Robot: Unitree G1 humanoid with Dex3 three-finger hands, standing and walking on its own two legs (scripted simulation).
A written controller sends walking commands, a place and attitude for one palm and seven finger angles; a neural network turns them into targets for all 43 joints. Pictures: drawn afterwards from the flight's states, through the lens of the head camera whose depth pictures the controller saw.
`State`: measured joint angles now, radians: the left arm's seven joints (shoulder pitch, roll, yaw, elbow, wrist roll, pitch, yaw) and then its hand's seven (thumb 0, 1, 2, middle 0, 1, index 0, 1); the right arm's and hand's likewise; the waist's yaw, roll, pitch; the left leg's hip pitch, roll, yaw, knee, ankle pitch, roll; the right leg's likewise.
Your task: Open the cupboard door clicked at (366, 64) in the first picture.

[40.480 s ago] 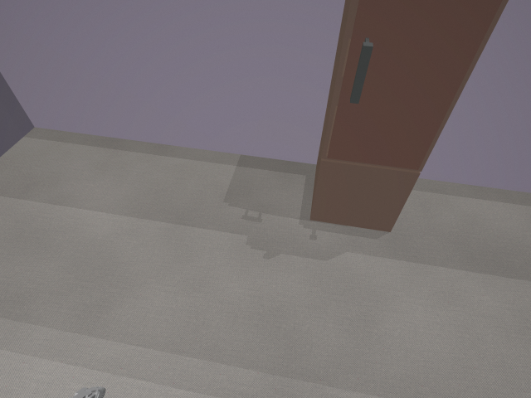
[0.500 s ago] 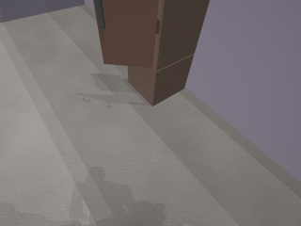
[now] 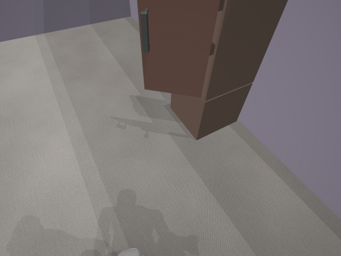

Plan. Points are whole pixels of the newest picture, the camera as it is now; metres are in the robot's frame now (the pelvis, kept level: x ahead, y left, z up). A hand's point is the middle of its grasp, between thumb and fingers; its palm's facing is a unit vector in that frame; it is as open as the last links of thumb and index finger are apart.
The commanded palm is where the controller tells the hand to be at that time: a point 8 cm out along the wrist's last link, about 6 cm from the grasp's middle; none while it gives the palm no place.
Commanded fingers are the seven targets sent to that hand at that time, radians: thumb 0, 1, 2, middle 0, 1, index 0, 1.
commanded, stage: take the last steps up to it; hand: left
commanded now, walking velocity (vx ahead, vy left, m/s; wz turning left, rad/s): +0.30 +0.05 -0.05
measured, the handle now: (146, 31) +1.00 +0.20 +0.02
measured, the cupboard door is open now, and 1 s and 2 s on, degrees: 49 49 49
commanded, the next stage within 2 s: come to a stop and stand still in 0.82 s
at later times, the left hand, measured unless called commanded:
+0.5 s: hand (110, 218) +0.23 +0.19 -0.15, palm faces +0.05 -0.97 -0.22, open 7.2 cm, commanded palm none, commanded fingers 0.00 0.90 0.90 -0.20 -0.30 -0.20 -0.30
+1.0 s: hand (111, 163) +0.42 +0.25 -0.17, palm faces +0.00 -0.98 -0.20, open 7.3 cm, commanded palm none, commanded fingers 0.00 0.90 0.90 -0.20 -0.30 -0.20 -0.30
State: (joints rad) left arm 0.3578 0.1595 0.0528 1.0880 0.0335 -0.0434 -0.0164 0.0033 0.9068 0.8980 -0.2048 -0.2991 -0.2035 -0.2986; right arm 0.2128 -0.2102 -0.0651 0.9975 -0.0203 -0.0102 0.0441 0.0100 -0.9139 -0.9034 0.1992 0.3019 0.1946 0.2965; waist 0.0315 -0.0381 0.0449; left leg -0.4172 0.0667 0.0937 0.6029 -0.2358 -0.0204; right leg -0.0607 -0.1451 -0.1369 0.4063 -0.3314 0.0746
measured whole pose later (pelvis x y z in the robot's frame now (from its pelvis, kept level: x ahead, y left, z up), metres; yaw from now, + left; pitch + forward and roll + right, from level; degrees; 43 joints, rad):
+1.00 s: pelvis +0.36 +0.06 +0.00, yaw -3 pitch +0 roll +1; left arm 0.23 0.17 0.05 1.03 0.03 -0.02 0.00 0.01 0.93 0.90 -0.20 -0.30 -0.20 -0.30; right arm 0.24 -0.18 -0.03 1.05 -0.03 -0.04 -0.02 -0.01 -0.94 -0.90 0.20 0.30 0.20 0.30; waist 0.01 -0.01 0.03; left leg -0.24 0.01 0.14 0.49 -0.24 0.04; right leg -0.37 -0.07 -0.09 0.68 -0.30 -0.01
